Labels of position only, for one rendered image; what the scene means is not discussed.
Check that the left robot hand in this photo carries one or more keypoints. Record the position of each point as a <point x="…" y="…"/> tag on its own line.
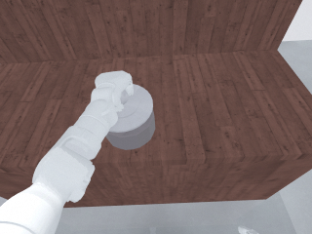
<point x="122" y="79"/>

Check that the table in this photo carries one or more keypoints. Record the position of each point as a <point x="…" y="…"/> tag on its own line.
<point x="233" y="122"/>

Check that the pot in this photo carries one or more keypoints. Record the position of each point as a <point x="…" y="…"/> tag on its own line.
<point x="135" y="138"/>

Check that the robot left forearm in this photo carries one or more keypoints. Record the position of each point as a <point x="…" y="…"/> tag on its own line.
<point x="86" y="135"/>

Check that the knob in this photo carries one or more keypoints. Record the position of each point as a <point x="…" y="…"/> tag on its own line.
<point x="124" y="97"/>

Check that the lid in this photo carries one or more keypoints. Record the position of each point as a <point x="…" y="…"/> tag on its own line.
<point x="136" y="111"/>

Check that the left robot upper arm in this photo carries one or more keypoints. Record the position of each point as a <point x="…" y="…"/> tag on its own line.
<point x="37" y="209"/>

